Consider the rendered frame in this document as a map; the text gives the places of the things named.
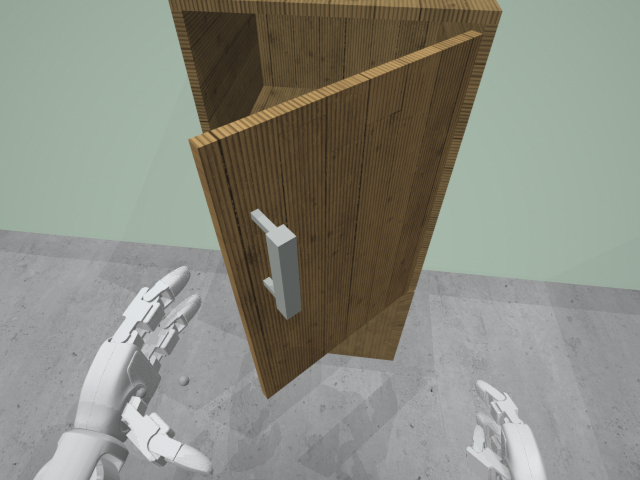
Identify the handle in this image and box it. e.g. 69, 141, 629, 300
251, 209, 302, 320

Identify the right robot hand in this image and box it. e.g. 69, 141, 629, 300
467, 380, 548, 480

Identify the robot left forearm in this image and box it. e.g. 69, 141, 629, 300
33, 429, 129, 480

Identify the left robot hand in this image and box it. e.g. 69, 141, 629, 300
74, 266, 214, 476

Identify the cupboard door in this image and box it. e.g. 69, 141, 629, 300
188, 30, 483, 399

